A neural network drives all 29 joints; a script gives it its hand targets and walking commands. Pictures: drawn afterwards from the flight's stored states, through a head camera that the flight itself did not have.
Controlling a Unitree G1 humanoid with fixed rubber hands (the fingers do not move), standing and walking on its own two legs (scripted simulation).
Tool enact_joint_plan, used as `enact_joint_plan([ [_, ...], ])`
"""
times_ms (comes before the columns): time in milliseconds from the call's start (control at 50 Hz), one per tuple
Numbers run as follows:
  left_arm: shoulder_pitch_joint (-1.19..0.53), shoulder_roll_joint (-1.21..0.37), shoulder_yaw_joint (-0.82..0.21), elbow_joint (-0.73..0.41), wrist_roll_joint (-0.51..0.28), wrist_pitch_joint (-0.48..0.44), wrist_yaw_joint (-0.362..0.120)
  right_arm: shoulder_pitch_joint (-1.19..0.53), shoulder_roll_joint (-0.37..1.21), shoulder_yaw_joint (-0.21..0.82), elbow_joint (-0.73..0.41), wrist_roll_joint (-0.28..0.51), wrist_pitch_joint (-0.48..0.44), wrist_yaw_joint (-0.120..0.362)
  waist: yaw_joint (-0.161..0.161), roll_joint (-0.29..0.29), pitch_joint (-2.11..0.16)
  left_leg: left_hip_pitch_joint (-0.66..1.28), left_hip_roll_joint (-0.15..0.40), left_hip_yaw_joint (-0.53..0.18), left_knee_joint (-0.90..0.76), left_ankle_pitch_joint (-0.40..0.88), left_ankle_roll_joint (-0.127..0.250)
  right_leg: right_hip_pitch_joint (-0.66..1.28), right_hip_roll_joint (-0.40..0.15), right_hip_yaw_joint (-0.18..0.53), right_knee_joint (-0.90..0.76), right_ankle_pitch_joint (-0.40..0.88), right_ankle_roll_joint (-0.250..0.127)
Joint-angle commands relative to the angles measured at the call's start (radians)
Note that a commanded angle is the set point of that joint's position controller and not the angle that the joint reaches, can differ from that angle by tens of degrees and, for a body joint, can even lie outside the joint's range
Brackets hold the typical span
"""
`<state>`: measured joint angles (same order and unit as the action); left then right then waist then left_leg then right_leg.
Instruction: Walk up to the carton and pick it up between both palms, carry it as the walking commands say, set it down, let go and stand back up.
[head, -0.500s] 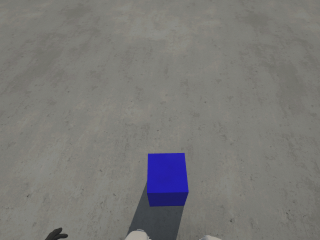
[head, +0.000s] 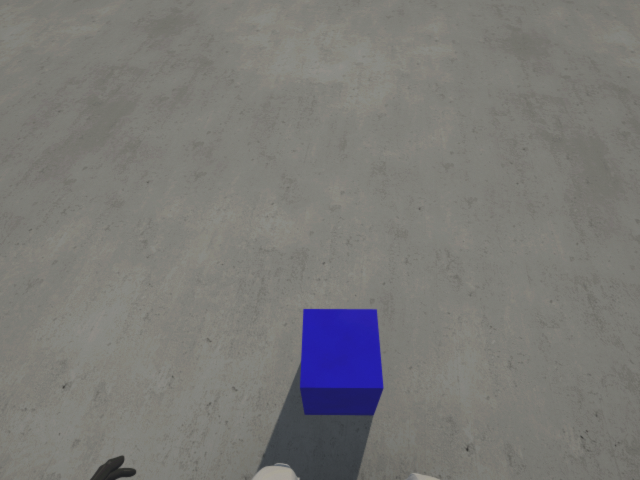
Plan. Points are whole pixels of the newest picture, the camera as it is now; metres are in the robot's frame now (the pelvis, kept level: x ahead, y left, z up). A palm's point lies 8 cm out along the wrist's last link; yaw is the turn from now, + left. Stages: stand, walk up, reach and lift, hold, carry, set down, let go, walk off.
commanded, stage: walk up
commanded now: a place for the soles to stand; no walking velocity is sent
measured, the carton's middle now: (339, 363) +0.49 +0.01 -0.61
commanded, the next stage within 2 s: none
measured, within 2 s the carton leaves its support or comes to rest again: neither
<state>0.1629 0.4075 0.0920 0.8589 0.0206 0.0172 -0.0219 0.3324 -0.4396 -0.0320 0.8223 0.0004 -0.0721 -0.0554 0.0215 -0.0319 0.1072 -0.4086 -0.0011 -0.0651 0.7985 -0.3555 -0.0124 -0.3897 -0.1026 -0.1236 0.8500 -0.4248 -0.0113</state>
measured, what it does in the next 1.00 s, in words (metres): stands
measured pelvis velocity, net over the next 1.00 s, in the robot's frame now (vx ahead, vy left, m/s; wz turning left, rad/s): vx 0.03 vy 0.04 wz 0.05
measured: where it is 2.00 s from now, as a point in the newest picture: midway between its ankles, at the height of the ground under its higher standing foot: outside the picture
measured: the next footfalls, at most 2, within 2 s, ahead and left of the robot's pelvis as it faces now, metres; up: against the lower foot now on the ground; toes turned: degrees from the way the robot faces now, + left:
right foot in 1.26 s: +0.13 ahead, -0.11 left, +0.00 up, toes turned -2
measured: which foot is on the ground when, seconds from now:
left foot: down 0.00-1.00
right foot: down 0.00-0.96, up 0.98-1.00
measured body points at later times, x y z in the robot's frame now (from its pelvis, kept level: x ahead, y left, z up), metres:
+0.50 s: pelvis +0.00 -0.01 +0.00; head +0.04 +0.00 +0.45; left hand +0.09 +0.32 -0.11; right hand +0.08 -0.34 -0.09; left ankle +0.02 +0.14 -0.70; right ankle +0.02 -0.13 -0.70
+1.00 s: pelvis +0.03 +0.04 +0.01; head +0.06 +0.05 +0.45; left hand +0.10 +0.37 -0.11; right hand +0.12 -0.29 -0.08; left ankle +0.09 +0.16 -0.70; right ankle +0.02 -0.11 -0.68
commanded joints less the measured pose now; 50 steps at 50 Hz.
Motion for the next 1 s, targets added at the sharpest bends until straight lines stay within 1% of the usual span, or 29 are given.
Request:
enact_joint_plan([
  [0, -0.08, 0.175, 0.04, -0.108, -0.024, 0.007, 0.004, 0.066, -0.327, -0.076, 0.0, -0.036, -0.034, -0.02, -0.025, 0.153, -0.116, 0.077, 0.281, -0.566, -0.311, 0.237, 0.292, -0.126, 0.035, 0.161, 0.132, -0.263, -0.024],
  [40, -0.058, 0.184, 0.044, -0.077, -0.024, 0.004, 0.003, -0.021, -0.332, -0.078, -0.01, -0.046, -0.027, -0.02, 0.004, 0.126, -0.042, -0.076, 0.254, -0.53, -0.328, 0.039, 0.299, -0.047, 0.039, 0.162, 0.09, -0.258, -0.017],
  [80, 0.029, 0.171, 0.049, -0.044, -0.018, -0.01, -0.001, -0.11, -0.277, -0.065, -0.031, -0.039, -0.009, -0.013, 0.049, 0.144, -0.045, -0.159, 0.141, -0.345, -0.249, -0.006, 0.197, 0.126, 0.059, 0.12, -0.161, -0.061, -0.04],
  [120, 0.071, 0.28, 0.069, -0.044, 0.022, -0.037, 0.008, -0.069, -0.166, -0.036, -0.036, -0.016, -0.008, -0.004, 0.044, -0.077, -0.112, -0.26, 0.002, -0.078, 0.059, 0.046, 0.075, 0.266, -0.157, 0.352, -0.392, -0.059, -0.111],
  [140, 0.019, 0.323, 0.073, -0.063, 0.023, -0.042, 0.011, -0.028, -0.167, -0.038, -0.028, -0.015, -0.005, -0.008, 0.021, -0.149, -0.106, -0.275, -0.041, 0.072, 0.153, -0.134, 0.051, 0.244, -0.292, 0.444, -0.467, -0.049, -0.168],
  [180, -0.033, 0.277, 0.062, -0.065, 0.01, -0.043, 0.006, 0.004, -0.226, -0.061, -0.001, -0.021, -0.005, -0.003, 0.0, -0.073, -0.095, -0.146, 0.015, 0.062, 0.194, -0.214, 0.053, 0.124, -0.304, 0.358, -0.412, 0.056, -0.211],
  [240, -0.102, 0.223, 0.042, -0.077, -0.003, -0.028, 0.0, 0.103, -0.19, -0.057, 0.038, -0.021, -0.026, 0.0, -0.052, -0.065, -0.095, 0.054, -0.018, 0.086, -0.105, 0.157, 0.062, 0.051, -0.123, 0.104, -0.2, 0.186, -0.092],
  [260, -0.08, 0.204, 0.04, -0.08, -0.009, -0.022, 0.0, 0.122, -0.203, -0.058, 0.044, -0.026, -0.03, -0.007, -0.046, -0.004, -0.142, 0.092, 0.004, 0.027, -0.115, 0.3, 0.069, 0.068, -0.089, 0.073, -0.101, 0.236, -0.067],
  [300, -0.072, 0.183, 0.037, -0.094, -0.021, -0.01, 0.001, 0.06, -0.287, -0.063, 0.009, -0.034, -0.035, -0.015, -0.018, 0.124, -0.172, 0.113, 0.175, -0.392, -0.181, 0.427, 0.21, -0.03, 0.022, 0.107, 0.063, 0.084, -0.025],
  [340, -0.048, 0.176, 0.037, -0.07, -0.025, -0.008, 0.004, -0.001, -0.316, -0.067, 0.0, -0.034, -0.03, -0.018, 0.009, 0.121, -0.128, -0.002, 0.231, -0.487, -0.243, 0.266, 0.282, 0.024, 0.055, 0.128, -0.005, -0.132, -0.021],
  [380, -0.01, 0.188, 0.045, -0.047, -0.011, -0.02, 0.004, -0.081, -0.263, -0.05, -0.021, -0.03, -0.019, -0.015, 0.043, 0.102, -0.087, -0.129, 0.149, -0.367, -0.204, 0.159, 0.197, 0.134, 0.031, 0.166, -0.143, -0.022, -0.048],
  [440, 0.021, 0.283, 0.059, -0.048, 0.011, -0.042, 0.007, -0.047, -0.178, -0.037, -0.02, -0.008, -0.009, -0.008, 0.023, -0.091, -0.121, -0.184, -0.022, 0.058, 0.087, 0.075, 0.054, 0.222, -0.242, 0.353, -0.386, 0.078, -0.164],
  [460, -0.023, 0.274, 0.054, -0.059, 0.006, -0.041, 0.005, -0.014, -0.199, -0.047, -0.003, -0.015, -0.007, -0.007, 0.004, -0.086, -0.128, -0.114, 0.0, 0.078, 0.091, -0.099, 0.049, 0.174, -0.274, 0.328, -0.357, 0.165, -0.194],
  [500, -0.07, 0.239, 0.044, -0.064, 0.0, -0.032, 0.003, 0.031, -0.2, -0.046, 0.014, -0.016, -0.018, 0.0, -0.023, -0.06, -0.136, 0.01, -0.001, 0.053, -0.037, 0.094, 0.07, 0.097, -0.181, 0.182, -0.262, 0.183, -0.136],
  [540, -0.09, 0.216, 0.04, -0.079, -0.007, -0.021, 0.004, 0.057, -0.226, -0.053, 0.024, -0.024, -0.025, -0.003, -0.028, -0.002, -0.145, 0.045, 0.035, -0.06, -0.082, 0.326, 0.099, 0.064, -0.08, 0.098, -0.14, 0.142, -0.068],
  [600, -0.071, 0.182, 0.038, -0.079, -0.019, -0.006, 0.001, 0.013, -0.296, -0.061, 0.003, -0.034, -0.025, -0.011, -0.003, 0.116, -0.138, -0.001, 0.184, -0.437, -0.235, 0.201, 0.235, 0.027, 0.044, 0.121, -0.002, -0.04, -0.03],
  [620, -0.061, 0.18, 0.038, -0.069, -0.019, -0.007, 0.001, -0.02, -0.299, -0.06, -0.003, -0.034, -0.022, -0.013, 0.01, 0.123, -0.114, -0.035, 0.195, -0.465, -0.262, 0.138, 0.245, 0.037, 0.054, 0.133, -0.031, -0.078, -0.032],
  [660, -0.025, 0.195, 0.042, -0.049, -0.007, -0.019, 0.001, -0.077, -0.263, -0.047, -0.017, -0.028, -0.018, -0.011, 0.034, 0.09, -0.108, -0.122, 0.142, -0.371, -0.221, 0.089, 0.19, 0.132, 0.02, 0.181, -0.146, -0.034, -0.053],
  [680, 0.085, 0.244, 0.065, -0.059, 0.012, -0.051, -0.008, -0.054, -0.26, -0.068, -0.041, -0.026, -0.012, 0.019, 0.058, 0.066, -0.156, -0.199, 0.066, -0.279, -0.128, -0.17, 0.16, 0.216, -0.033, 0.258, -0.23, -0.346, -0.096],
  [700, 0.156, 0.296, 0.082, -0.033, 0.02, -0.061, -0.01, -0.086, -0.222, -0.059, -0.057, -0.028, -0.01, 0.03, 0.093, -0.062, -0.118, -0.417, -0.037, -0.063, 0.034, -0.302, 0.089, 0.374, -0.151, 0.405, -0.424, -0.54, -0.139],
  [720, 0.181, 0.363, 0.099, -0.025, 0.026, -0.068, -0.007, -0.085, -0.212, -0.06, -0.064, -0.037, -0.007, 0.027, 0.104, -0.205, -0.078, -0.52, -0.039, 0.099, 0.267, -0.249, 0.065, 0.396, -0.354, 0.621, -0.621, -0.655, -0.211],
  [740, 0.139, 0.359, 0.1, -0.04, 0.018, -0.07, -0.006, -0.077, -0.247, -0.068, -0.047, -0.045, -0.005, 0.023, 0.085, -0.118, -0.039, -0.502, 0.029, 0.049, 0.315, -0.21, 0.059, 0.336, -0.393, 0.618, -0.615, -0.545, -0.243],
  [820, 0.083, 0.292, 0.076, -0.075, 0.009, -0.076, -0.004, -0.012, -0.207, -0.067, -0.025, -0.027, -0.029, 0.052, 0.044, -0.108, -0.073, -0.264, 0.049, 0.096, 0.096, -0.141, 0.038, 0.297, -0.254, 0.266, -0.445, 0.054, -0.201],
  [860, 0.04, 0.279, 0.068, -0.089, 0.002, -0.07, -0.014, 0.033, -0.185, -0.062, -0.014, -0.019, -0.039, 0.062, 0.016, -0.146, -0.113, -0.073, 0.01, 0.164, -0.065, -0.011, 0.026, 0.227, -0.187, 0.124, -0.367, 0.182, -0.172],
  [900, -0.017, 0.235, 0.053, -0.103, -0.004, -0.052, -0.015, 0.183, -0.174, -0.073, 0.04, -0.022, -0.045, 0.04, -0.064, -0.048, -0.187, 0.155, -0.066, 0.216, -0.23, 0.145, 0.02, 0.162, -0.146, 0.022, -0.112, 0.274, -0.108],
  [920, 0.005, 0.183, 0.036, -0.115, -0.011, -0.047, -0.012, 0.249, -0.212, -0.089, 0.041, -0.032, -0.05, 0.02, -0.102, 0.094, -0.251, 0.294, -0.003, 0.001, -0.283, 0.115, 0.074, 0.044, -0.103, 0.007, 0.142, 0.336, -0.068],
  [940, -0.013, 0.119, 0.015, -0.151, -0.014, -0.045, -0.009, 0.235, -0.319, -0.108, 0.002, -0.047, -0.054, 0.004, -0.107, 0.338, -0.218, 0.372, 0.228, -0.502, -0.392, 0.219, 0.183, -0.242, 0.041, 0.039, 0.297, -0.022, -0.019],
  [960, -0.026, 0.16, 0.025, -0.136, -0.017, -0.028, 0.003, 0.169, -0.345, -0.104, -0.021, -0.036, -0.052, 0.008, -0.064, 0.193, -0.179, 0.33, 0.321, -0.676, -0.422, 0.269, 0.272, -0.316, 0.054, 0.161, 0.274, -0.221, -0.018],
  [980, -0.024, 0.201, 0.04, -0.109, -0.012, -0.015, 0.005, 0.127, -0.324, -0.101, -0.021, -0.018, -0.047, 0.008, -0.042, 0.059, -0.128, 0.237, 0.31, -0.608, -0.405, 0.153, 0.291, -0.264, 0.01, 0.2, 0.288, -0.215, -0.006],
])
